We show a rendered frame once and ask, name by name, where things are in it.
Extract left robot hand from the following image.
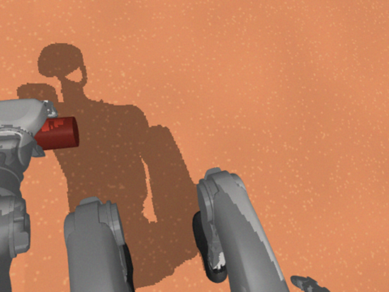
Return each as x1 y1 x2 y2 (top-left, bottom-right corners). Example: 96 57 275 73
0 99 58 158

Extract left robot foot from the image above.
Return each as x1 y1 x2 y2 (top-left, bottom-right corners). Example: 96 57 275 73
123 243 135 292

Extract right robot hand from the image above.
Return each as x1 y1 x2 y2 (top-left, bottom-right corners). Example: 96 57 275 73
291 276 330 292

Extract bottle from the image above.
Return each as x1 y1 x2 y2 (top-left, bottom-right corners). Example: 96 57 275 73
34 117 79 150

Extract right robot foot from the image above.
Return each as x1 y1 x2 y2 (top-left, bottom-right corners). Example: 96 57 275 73
192 211 227 283

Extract left robot arm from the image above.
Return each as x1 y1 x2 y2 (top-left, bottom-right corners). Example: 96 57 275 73
0 128 34 292

